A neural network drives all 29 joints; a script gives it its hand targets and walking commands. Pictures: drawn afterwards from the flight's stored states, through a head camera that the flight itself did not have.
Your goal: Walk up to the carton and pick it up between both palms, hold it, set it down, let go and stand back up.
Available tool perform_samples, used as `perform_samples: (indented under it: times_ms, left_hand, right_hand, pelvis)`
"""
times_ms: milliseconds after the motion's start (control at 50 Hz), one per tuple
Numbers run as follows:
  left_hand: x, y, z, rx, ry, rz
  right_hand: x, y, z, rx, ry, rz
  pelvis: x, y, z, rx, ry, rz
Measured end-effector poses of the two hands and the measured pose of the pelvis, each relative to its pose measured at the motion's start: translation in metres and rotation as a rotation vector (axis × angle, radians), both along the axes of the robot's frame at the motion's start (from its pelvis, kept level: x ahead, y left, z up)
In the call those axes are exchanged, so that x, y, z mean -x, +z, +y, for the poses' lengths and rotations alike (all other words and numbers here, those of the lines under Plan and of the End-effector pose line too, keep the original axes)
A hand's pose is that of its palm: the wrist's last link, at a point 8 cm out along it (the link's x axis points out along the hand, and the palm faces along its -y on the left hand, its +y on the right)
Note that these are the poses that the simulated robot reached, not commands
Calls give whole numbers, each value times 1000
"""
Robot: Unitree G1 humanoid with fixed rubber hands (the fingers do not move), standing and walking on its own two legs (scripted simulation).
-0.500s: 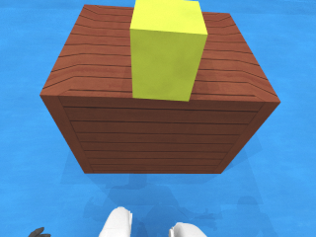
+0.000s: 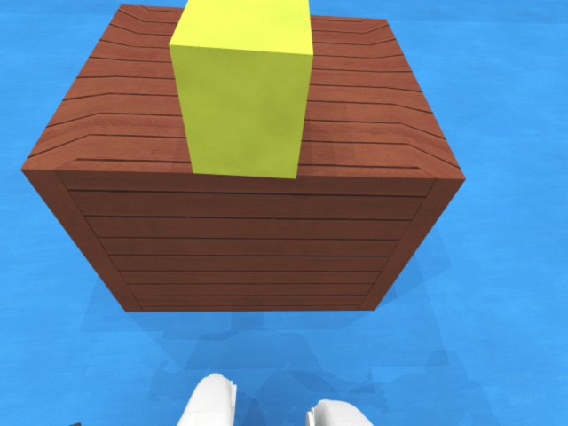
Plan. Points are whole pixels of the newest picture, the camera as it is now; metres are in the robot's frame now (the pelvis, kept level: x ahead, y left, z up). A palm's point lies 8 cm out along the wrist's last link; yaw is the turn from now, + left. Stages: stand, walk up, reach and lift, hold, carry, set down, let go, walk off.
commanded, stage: walk up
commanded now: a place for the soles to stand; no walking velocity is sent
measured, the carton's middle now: (248, 88) +0.66 +0.07 +0.10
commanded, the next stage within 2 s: none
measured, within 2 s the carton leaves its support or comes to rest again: neither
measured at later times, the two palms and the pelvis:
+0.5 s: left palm out of the picture +0.10 +0.32 -0.11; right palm out of the picture +0.06 -0.32 -0.07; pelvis +0.01 +0.01 +0.01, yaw +0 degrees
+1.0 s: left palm out of the picture +0.04 +0.37 -0.07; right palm out of the picture +0.13 -0.29 -0.08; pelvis +0.06 +0.03 +0.02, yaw +0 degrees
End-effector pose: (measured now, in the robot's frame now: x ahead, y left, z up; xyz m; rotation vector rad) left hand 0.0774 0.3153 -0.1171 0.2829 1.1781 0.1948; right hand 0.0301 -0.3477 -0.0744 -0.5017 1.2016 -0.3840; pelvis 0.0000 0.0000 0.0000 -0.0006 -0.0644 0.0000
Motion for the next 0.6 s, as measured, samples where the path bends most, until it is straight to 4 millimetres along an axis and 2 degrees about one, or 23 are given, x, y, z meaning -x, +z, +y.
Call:
perform_samples:
  times_ms: [100, 180, 280, 380, 500, 600]
  left_hand:
    - [5, 0, 3, -18, 23, 43]
    - [-5, 2, 1, -21, 11, 44]
    - [-16, 7, -4, -32, -1, -3]
    - [-17, 5, 5, -30, -4, -7]
    - [-26, 7, 8, -25, -14, -33]
    - [-19, 7, 6, -27, -8, -23]
  right_hand:
    - [-12, 2, 3, -28, 20, 25]
    - [-17, 3, 8, -45, 22, 20]
    - [-26, 1, 6, -54, 36, 2]
    - [-37, 1, 15, -55, 45, -20]
    - [-33, 4, 24, -63, 44, -25]
    - [-30, 3, 21, -67, 45, -34]
  pelvis:
    - [-9, 4, 0, 8, 11, 25]
    - [-14, 7, 0, 0, 4, 29]
    - [-13, 8, -5, -6, 4, 28]
    - [-14, 7, 4, 7, 3, 29]
    - [-11, 9, 9, 12, -2, 26]
    - [-7, 10, 5, 10, -3, 21]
